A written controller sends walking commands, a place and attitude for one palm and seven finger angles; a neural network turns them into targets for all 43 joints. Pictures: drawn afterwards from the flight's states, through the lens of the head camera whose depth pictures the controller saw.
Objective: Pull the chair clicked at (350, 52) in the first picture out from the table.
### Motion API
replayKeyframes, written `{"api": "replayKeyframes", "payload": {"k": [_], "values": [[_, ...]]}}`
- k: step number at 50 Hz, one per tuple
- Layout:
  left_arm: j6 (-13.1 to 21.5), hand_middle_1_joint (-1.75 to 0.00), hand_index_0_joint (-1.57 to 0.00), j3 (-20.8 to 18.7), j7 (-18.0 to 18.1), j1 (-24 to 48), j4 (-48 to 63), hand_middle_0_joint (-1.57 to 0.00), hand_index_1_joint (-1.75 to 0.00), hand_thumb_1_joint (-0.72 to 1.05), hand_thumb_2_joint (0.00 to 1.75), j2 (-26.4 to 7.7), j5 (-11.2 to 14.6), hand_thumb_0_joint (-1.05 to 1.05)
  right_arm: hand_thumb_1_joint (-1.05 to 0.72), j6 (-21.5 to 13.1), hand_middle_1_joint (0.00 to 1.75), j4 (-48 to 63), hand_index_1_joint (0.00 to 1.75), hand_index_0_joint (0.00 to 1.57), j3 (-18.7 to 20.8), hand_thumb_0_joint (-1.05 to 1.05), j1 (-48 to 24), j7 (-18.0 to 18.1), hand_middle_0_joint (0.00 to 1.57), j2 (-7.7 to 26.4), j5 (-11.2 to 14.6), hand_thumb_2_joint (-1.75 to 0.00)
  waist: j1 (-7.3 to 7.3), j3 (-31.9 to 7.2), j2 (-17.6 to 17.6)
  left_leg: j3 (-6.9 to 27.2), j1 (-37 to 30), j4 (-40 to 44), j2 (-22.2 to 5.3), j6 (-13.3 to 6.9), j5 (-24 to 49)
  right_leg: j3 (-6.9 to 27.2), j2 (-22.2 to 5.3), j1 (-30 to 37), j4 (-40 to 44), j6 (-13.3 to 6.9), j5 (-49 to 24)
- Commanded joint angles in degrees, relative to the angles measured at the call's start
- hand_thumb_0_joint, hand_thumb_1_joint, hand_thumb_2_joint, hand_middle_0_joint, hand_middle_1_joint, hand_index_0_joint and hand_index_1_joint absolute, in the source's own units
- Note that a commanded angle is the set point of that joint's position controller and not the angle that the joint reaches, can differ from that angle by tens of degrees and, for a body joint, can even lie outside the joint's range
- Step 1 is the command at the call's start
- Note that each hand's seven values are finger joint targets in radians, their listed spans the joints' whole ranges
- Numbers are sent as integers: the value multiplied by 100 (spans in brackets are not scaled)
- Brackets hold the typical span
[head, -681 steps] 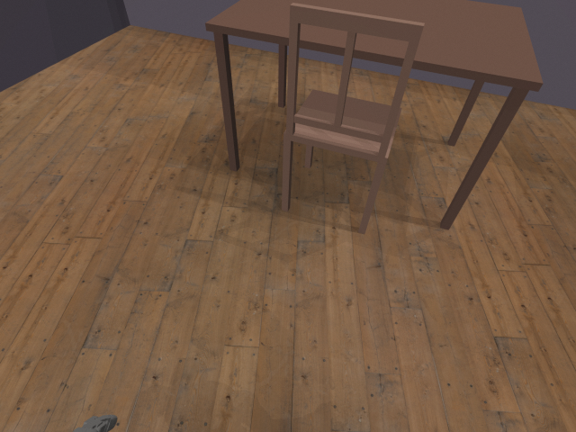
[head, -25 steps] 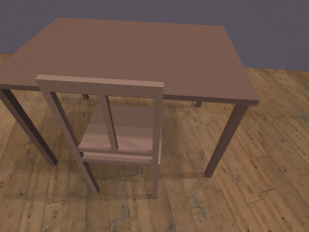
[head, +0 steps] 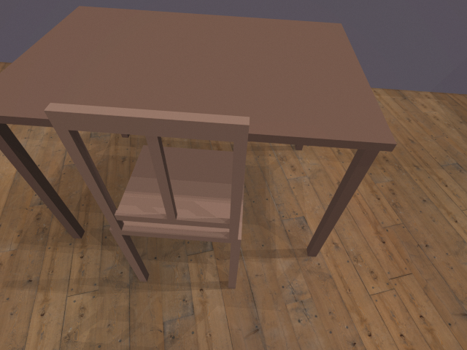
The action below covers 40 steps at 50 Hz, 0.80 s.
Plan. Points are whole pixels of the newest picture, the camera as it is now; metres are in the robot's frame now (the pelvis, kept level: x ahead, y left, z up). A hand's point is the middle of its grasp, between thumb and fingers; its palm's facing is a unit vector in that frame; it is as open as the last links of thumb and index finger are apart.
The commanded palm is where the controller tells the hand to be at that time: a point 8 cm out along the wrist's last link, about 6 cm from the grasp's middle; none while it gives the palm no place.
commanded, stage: shuffle to correct the standing spot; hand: left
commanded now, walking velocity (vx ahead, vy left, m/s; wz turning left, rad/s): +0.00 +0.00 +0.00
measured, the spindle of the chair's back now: (164, 181) +0.50 +0.21 -0.08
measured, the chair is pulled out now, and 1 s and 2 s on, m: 0.00 0.00 0.00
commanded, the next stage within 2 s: come to a stop and stand still in 0.22 s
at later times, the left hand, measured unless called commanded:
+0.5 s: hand out of the picture +0.02 +0.20 -0.19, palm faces +0.06 -0.98 -0.18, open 7.4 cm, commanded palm none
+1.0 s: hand (155, 341) +0.17 +0.16 -0.17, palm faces +0.05 -0.97 -0.22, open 7.4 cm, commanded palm none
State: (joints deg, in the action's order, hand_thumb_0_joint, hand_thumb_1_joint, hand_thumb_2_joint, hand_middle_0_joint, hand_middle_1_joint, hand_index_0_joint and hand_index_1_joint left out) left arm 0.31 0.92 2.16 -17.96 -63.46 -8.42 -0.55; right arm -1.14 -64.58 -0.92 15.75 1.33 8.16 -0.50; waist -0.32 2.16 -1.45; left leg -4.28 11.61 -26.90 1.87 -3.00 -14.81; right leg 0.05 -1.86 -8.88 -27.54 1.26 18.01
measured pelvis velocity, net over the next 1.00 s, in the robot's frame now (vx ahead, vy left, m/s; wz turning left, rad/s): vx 0.10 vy -0.02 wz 0.05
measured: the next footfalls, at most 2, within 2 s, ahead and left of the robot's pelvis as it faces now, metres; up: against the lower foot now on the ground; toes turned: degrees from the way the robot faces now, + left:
right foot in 0.86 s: +0.12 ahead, -0.08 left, +0.00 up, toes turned +0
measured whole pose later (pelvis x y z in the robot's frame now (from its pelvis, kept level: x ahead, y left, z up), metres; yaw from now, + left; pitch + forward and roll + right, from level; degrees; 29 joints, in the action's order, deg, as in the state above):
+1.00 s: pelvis +0.10 -0.02 -0.01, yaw +3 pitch -1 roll +0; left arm 0.7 -0.8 2.4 -9.6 -56.1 -9.3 -1.1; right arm 1.1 -60.1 2.0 14.2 2.1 9.0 -0.2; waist 1.2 5.6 0.2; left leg -1.5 14.1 -43.2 -0.1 -0.2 -31.0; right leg -3.6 0.1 -15.8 -32.8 -2.9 16.4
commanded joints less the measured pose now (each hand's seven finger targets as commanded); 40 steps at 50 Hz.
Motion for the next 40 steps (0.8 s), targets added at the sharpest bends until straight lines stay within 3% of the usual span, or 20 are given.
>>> {"api": "replayKeyframes", "payload": {"k": [1,3,6,9,11,13,15,16,17,18,19,20,21,24,26,28,33,36,39,40], "values": [[75,-30,-20,-94,29,-435,109,-20,-30,90,90,-547,-24,0,-90,-94,30,126,30,20,89,0,259,57,20,592,19,-90,4,154,150,693,-150,543,-721,-16,1060,315,-356,-393,408,-247,-977],[75,-30,-20,-115,8,-470,94,-20,-30,90,90,-559,-50,0,-90,-62,30,101,30,20,105,0,310,35,20,652,-1,-90,4,136,151,654,-134,532,-695,-39,255,278,-326,-413,350,-308,-293],[48,-30,-20,-161,-43,-500,128,-20,-30,90,90,-598,-96,0,-90,1,30,173,30,20,150,0,238,-13,20,690,-34,-90,-19,588,267,697,301,605,-623,-62,-1069,369,-317,-726,427,-419,811],[65,-30,-20,-219,-70,-613,151,-20,-30,90,90,-669,-110,0,-90,14,30,282,30,20,163,0,176,-43,20,632,-40,-90,-85,789,-19,575,692,273,-469,-55,-1250,636,-435,-683,609,-547,1204],[96,-30,-20,-274,-60,-766,105,-20,-30,90,90,-804,-83,0,-90,-29,30,412,30,20,134,0,116,-51,20,540,-51,-90,-133,690,-583,201,1092,-450,-189,41,-741,1140,-810,-240,834,-758,812],[150,-30,-20,-356,-29,-998,66,-20,-30,90,90,-927,-69,0,-90,-89,30,513,30,20,132,0,7,-43,20,462,-68,-90,-193,462,-880,-54,1390,-987,-163,111,-562,1561,-1318,310,854,-1025,-607],[191,-30,-20,-400,-2,-1156,48,-20,-30,90,90,-973,-92,0,-90,-126,30,589,30,20,125,0,-117,-44,20,457,-63,-90,-255,402,-814,-101,1546,-1040,-199,133,-827,1610,-1513,621,639,-1176,-1809],[191,-30,-20,-416,10,-1069,73,-20,-30,90,90,-976,-106,0,-90,-147,30,572,30,20,125,0,-30,-44,20,447,-48,-90,-192,371,-693,-112,1299,-728,-212,120,-706,1359,-1434,598,408,-1139,-2292],[157,-30,-20,-399,11,-863,129,-20,-30,90,90,-911,-102,0,-90,-165,30,474,30,20,120,0,227,-34,20,436,-33,-90,-16,267,-542,-114,547,-131,-244,90,-135,830,-1137,208,24,-934,-2605],[120,-30,-20,-346,11,-620,211,-20,-30,90,90,-730,-97,0,-90,-213,30,265,30,20,129,0,794,-1,20,598,-39,-90,248,-46,54,270,-527,202,-503,-26,1640,185,-529,-281,-992,-627,-2876],[128,-30,-20,-265,21,-477,340,-20,-30,90,90,-475,-55,0,-90,-228,30,80,30,20,213,0,1384,79,20,960,-62,-90,390,-314,1069,1260,-1591,-35,-1399,-500,4478,-411,-17,-1357,-2080,-272,-1470],[123,-30,-20,-180,86,-159,439,-20,-30,90,90,-411,-14,0,-90,-191,30,-52,30,20,162,0,1723,160,20,955,-32,-90,469,-241,1653,1696,-2030,207,-1977,-774,7513,-321,124,-2159,-2906,-126,1532],[54,-30,-20,-234,143,-35,457,-20,-30,90,90,-541,-6,0,-90,-147,30,-74,30,20,79,0,1580,216,20,796,-30,-90,367,-104,1399,1480,-1880,133,-1999,-741,8360,84,-82,-2173,-3120,-122,1722],[-37,-30,-20,-249,104,27,468,-20,-30,90,90,-441,-47,0,-90,-117,30,234,30,20,115,0,812,216,20,752,-38,-90,99,307,631,1055,-1044,440,-1796,-777,6553,-21,-230,-1877,-2875,-109,1132],[-126,-30,-20,-243,82,-149,419,-20,-30,90,90,-322,-42,0,-90,-107,30,356,30,20,128,0,565,214,20,768,-15,-90,-23,131,504,826,-894,567,-1652,-678,6051,-89,-157,-1628,-2713,-49,483],[-192,-30,-20,-262,73,-106,468,-20,-30,90,90,-324,-47,0,-90,-81,30,399,30,20,154,0,536,218,20,744,-4,-90,-17,91,582,721,-906,599,-1593,-574,5948,-172,-48,-1650,-2745,-33,156],[-238,-30,-20,-371,38,459,842,-20,-30,90,90,-431,-59,0,-90,5,30,472,30,20,275,0,540,236,20,729,-83,-90,114,139,882,775,-1082,448,-1681,-631,5711,-128,34,-1980,-2708,-99,134],[-204,-30,-20,-374,19,764,1049,-20,-30,90,90,-421,-63,0,-90,22,30,518,30,20,327,0,559,227,20,730,-115,-90,186,140,905,879,-1160,337,-1681,-646,5660,-177,44,-1828,-2161,-178,247],[-115,-30,-20,-389,22,583,1071,-20,-30,90,90,-475,-51,0,-90,23,30,565,30,20,377,0,491,195,20,787,-106,-90,69,-58,817,875,-1171,11,-1665,-526,5557,-184,40,-1200,-1111,-255,30],[-61,-30,-20,-401,15,362,1022,-20,-30,90,90,-513,-54,0,-90,20,30,579,30,20,382,0,490,181,20,823,-78,-90,-55,-197,679,810,-1158,-273,-1518,-397,5351,-206,62,-817,-503,-261,-448]]}}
